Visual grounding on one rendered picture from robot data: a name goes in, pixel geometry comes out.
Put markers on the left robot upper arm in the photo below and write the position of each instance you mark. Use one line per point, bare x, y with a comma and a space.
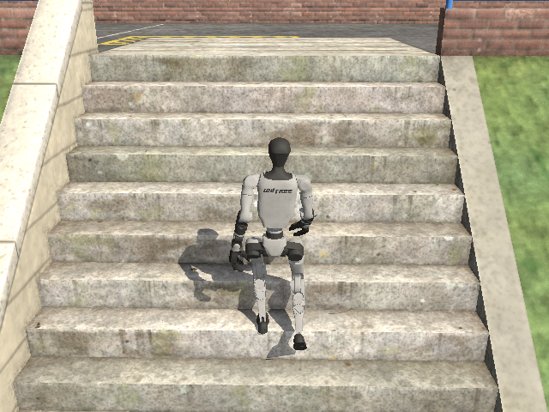
249, 183

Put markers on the robot left shin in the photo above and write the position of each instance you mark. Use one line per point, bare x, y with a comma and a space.
260, 293

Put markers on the robot right thigh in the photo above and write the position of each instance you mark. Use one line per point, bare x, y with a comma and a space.
296, 257

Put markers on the robot right hand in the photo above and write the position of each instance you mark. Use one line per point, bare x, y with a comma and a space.
298, 225

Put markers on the robot left hand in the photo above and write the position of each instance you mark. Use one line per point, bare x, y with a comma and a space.
234, 260

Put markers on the robot right forearm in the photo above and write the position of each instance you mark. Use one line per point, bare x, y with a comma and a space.
306, 223

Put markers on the robot left forearm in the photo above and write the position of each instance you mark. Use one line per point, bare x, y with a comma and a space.
239, 233

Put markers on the right robot upper arm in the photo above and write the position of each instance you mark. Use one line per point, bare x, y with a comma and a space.
304, 185

